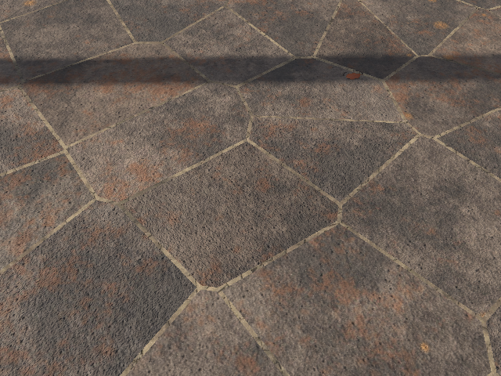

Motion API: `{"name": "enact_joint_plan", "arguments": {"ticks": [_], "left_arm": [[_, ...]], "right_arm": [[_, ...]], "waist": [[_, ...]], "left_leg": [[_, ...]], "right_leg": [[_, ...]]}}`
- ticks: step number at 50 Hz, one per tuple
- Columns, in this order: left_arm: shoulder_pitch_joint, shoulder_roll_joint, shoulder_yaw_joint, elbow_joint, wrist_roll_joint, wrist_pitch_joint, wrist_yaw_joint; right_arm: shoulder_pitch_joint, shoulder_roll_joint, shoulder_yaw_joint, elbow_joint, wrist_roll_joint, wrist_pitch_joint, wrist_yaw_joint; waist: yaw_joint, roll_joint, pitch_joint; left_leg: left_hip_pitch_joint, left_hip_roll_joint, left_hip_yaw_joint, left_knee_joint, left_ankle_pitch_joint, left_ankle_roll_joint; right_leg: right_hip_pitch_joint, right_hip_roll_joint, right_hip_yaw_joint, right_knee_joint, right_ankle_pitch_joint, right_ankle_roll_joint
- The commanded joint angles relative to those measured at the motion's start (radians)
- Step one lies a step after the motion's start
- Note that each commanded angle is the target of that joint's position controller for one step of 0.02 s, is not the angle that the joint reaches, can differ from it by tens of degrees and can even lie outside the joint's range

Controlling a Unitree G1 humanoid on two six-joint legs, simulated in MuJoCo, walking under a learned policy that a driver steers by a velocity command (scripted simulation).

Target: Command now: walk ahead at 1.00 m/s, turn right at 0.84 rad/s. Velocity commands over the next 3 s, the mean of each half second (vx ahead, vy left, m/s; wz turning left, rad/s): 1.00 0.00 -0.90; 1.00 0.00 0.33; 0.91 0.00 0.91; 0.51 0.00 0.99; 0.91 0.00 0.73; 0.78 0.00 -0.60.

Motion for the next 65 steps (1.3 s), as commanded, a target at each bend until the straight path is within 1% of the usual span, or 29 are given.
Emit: {"name": "enact_joint_plan", "arguments": {"ticks": [1,6,8,11,12,13,14,15,17,18,20,25,30,32,34,35,36,37,39,43,47,52,54,55,56,57,58,60,65], "left_arm": [[-0.097,-0.029,-0.019,-0.124,0.013,0.019,-0.026],[-0.278,-0.019,-0.044,-0.207,0.005,0.012,-0.065],[-0.284,-0.001,-0.043,-0.203,0.004,0.01,-0.066],[0.021,0.086,-0.007,-0.121,0.003,0.006,-0.041],[0.237,0.134,0.022,-0.049,0.005,0.003,-0.021],[0.235,0.193,0.061,-0.033,-0.026,0.019,0.007],[0.098,0.338,0.077,-0.091,0.018,0.037,0.011],[0.144,0.311,0.082,-0.125,0.007,0.043,0.021],[0.102,0.213,0.058,-0.073,-0.003,0.018,0.038],[0.063,0.196,0.049,-0.075,-0.004,0.001,0.044],[0.033,0.155,0.029,-0.079,-0.009,-0.026,0.042],[0.049,0.116,0.023,-0.061,-0.016,-0.066,0.027],[0.144,0.152,0.023,-0.001,-0.014,-0.092,0.023],[0.158,0.188,0.027,0.018,0.006,-0.084,0.039],[0.081,0.193,0.028,0.011,0.044,-0.057,0.056],[0.066,0.133,0.008,-0.018,0.038,-0.058,0.059],[0.139,0.027,-0.018,-0.067,-0.001,-0.084,0.032],[0.086,0.066,-0.031,-0.077,0.021,-0.094,0.04],[-0.077,0.086,-0.042,-0.113,0.033,-0.109,0.033],[-0.129,0.04,-0.07,-0.177,0.065,-0.058,0.018],[-0.345,0.009,-0.102,-0.266,0.029,-0.061,-0.003],[-0.381,0.036,-0.089,-0.278,0.015,-0.068,0.014],[-0.228,0.092,-0.059,-0.235,0.015,-0.076,0.035],[-0.059,0.123,-0.04,-0.195,0.018,-0.081,0.05],[0.165,0.198,-0.007,-0.169,0.038,-0.084,0.075],[0.173,0.263,0.009,-0.163,0.072,-0.077,0.075],[0.108,0.225,0.018,-0.159,0.047,-0.064,0.072],[0.017,0.07,-0.014,-0.146,0.038,-0.065,0.062],[0.082,0.006,-0.027,-0.035,0.002,-0.099,0.042]], "right_arm": [[0.056,-0.046,-0.015,-0.003,0.023,-0.036,0.007],[0.025,-0.094,-0.025,0.027,0.021,-0.047,-0.001],[0.075,-0.146,-0.035,0.038,0.021,-0.043,-0.007],[0.049,-0.25,-0.062,0.013,0.01,0.005,-0.025],[0.013,-0.251,-0.063,-0.007,0.004,0.02,-0.022],[-0.002,-0.193,-0.057,-0.006,0.005,0.021,-0.006],[0.122,-0.097,-0.022,-0.122,0.006,0.003,0.008],[0.005,-0.154,-0.02,-0.158,0.002,-0.023,0.005],[-0.061,-0.139,-0.005,-0.169,-0.001,-0.037,0.002],[-0.052,-0.123,0.001,-0.156,-0.02,-0.021,-0.001],[-0.006,-0.112,0.006,-0.149,-0.037,0.027,0.001],[-0.237,-0.029,0.041,-0.222,-0.006,0.031,0.033],[-0.305,-0.08,0.018,-0.211,0.016,0.025,0.037],[-0.214,-0.122,-0.007,-0.181,0.017,0.023,0.03],[0.166,-0.175,-0.042,-0.067,0.027,0.032,0.011],[0.344,-0.252,-0.07,-0.027,0.016,0.039,0.001],[0.317,-0.317,-0.092,-0.009,0.014,0.047,0.014],[0.181,-0.241,-0.082,-0.038,0.018,0.048,0.032],[0.146,-0.163,-0.069,-0.025,0.027,0.042,0.033],[0.165,-0.144,-0.054,0.029,0.033,0.019,0.021],[0.14,-0.17,-0.074,0.011,0.04,0.011,0.025],[0.201,-0.197,-0.092,0.03,0.056,0.011,0.024],[0.197,-0.233,-0.099,0.033,0.047,0.015,0.018],[0.157,-0.247,-0.102,0.024,0.045,0.011,0.022],[0.126,-0.172,-0.081,-0.003,0.043,-0.002,0.022],[0.22,-0.025,-0.042,-0.046,0.083,0.0,0.015],[0.175,-0.093,-0.037,-0.052,0.059,0.018,0.009],[0.009,-0.127,-0.047,-0.052,0.024,0.037,0.024],[-0.136,-0.036,-0.02,-0.142,0.006,0.095,0.074]], "waist": [[-0.006,0.132,0.083],[0.02,0.076,0.149],[0.026,0.08,0.12],[0.205,0.151,-0.068],[0.291,0.123,-0.163],[0.267,-0.053,-0.146],[0.065,-0.254,-0.235],[0.154,-0.039,-0.327],[0.05,0.118,-0.026],[0.006,0.138,0.025],[-0.056,0.102,0.043],[0.007,0.063,0.11],[0.075,0.029,0.089],[0.025,-0.015,0.007],[-0.179,-0.03,-0.153],[-0.245,0.079,-0.241],[-0.112,0.471,-0.299],[-0.096,0.281,-0.208],[-0.081,0.008,-0.046],[0.012,0.064,0.077],[-0.031,0.084,0.142],[-0.075,0.091,0.063],[-0.003,0.08,-0.058],[0.095,0.069,-0.15],[0.189,-0.003,-0.29],[0.108,-0.267,-0.419],[0.09,-0.239,-0.352],[0.088,-0.013,-0.088],[0.016,-0.049,0.046]], "left_leg": [[0.138,0.277,-0.191,-0.288,0.242,0.101],[0.053,0.177,0.12,-0.368,0.524,0.047],[0.125,0.185,0.157,-0.282,0.96,0.031],[0.182,0.247,0.136,0.184,1.383,0.033],[0.055,0.242,0.114,0.493,1.247,0.04],[-0.196,0.056,0.11,0.913,0.36,0.008],[-0.609,-0.055,-0.003,1.277,-0.222,-0.051],[-0.692,-0.025,-0.196,1.271,-0.136,-0.036],[-0.655,0.078,-0.211,1.002,-0.064,-0.028],[-0.575,0.1,-0.208,0.938,-0.078,-0.034],[-0.451,0.123,-0.2,0.81,-0.134,-0.063],[-0.287,0.121,-0.11,0.302,0.313,-0.058],[-0.292,0.06,-0.062,0.075,0.443,0.06],[-0.22,-0.025,-0.015,0.088,0.262,0.101],[0.102,-0.072,-0.007,0.093,0.118,0.144],[0.372,0.053,-0.211,0.132,-0.116,0.208],[0.565,0.264,-0.896,-0.103,-0.284,0.351],[0.542,0.284,-1.025,-0.195,-0.317,0.382],[0.278,0.231,-0.784,-0.202,-0.17,0.333],[-0.008,0.103,-0.603,-0.266,-0.022,0.308],[-0.208,0.021,-0.496,-0.361,0.109,0.267],[-0.019,0.047,-0.51,-0.239,0.482,0.19],[0.049,0.031,-0.489,0.01,0.751,0.149],[-0.035,-0.009,-0.465,0.236,0.719,0.127],[-0.176,-0.053,-0.401,0.543,0.474,0.123],[-0.472,-0.15,-0.289,0.841,-0.234,0.1],[-0.593,-0.059,-0.243,0.938,-0.138,0.117],[-0.609,0.024,-0.207,0.872,-0.001,0.107],[-0.647,0.102,-0.177,0.815,0.027,0.084]], "right_leg": [[-0.29,-0.094,0.051,-0.005,0.071,0.008],[-0.101,-0.038,-0.103,-0.388,0.326,-0.033],[0.025,0.043,-0.184,-0.469,0.33,-0.07],[0.36,0.138,-0.178,-0.481,0.165,-0.131],[0.629,0.155,-0.117,-0.539,0.121,-0.164],[0.806,0.101,0.026,-0.621,0.05,-0.19],[1.025,-0.179,0.609,-0.741,0.064,-0.381],[1.029,-0.216,0.795,-0.907,-0.122,-0.413],[0.671,-0.172,0.686,-1.007,-0.064,-0.316],[0.524,-0.116,0.591,-1.004,0.019,-0.287],[0.326,-0.051,0.482,-1.011,0.133,-0.29],[0.15,0.063,0.292,-1.107,0.229,-0.204],[0.535,-0.049,0.215,-1.115,0.604,-0.123],[0.681,-0.083,0.154,-0.94,1.039,-0.084],[0.624,-0.074,0.072,-0.487,1.193,-0.053],[0.351,-0.005,0.011,-0.068,0.911,-0.026],[-0.049,0.209,0.018,0.254,-0.041,0.049],[-0.227,0.143,0.106,0.302,-0.074,0.03],[-0.193,0.028,0.125,0.128,0.01,0.032],[-0.117,-0.027,0.09,-0.129,-0.066,0.089],[0.04,-0.014,0.009,-0.519,0.22,0.135],[0.198,0.034,0.013,-0.716,0.354,0.111],[0.391,0.081,0.003,-0.744,0.193,0.085],[0.603,0.037,0.031,-0.736,0.145,0.066],[0.84,-0.162,0.217,-0.737,-0.175,0.03],[1.052,-0.457,0.735,-0.896,-0.484,-0.062],[0.959,-0.44,0.867,-0.97,-0.587,-0.089],[0.702,-0.332,0.5,-0.968,-0.254,-0.055],[0.536,-0.26,0.113,-1.04,0.235,-0.003]]}}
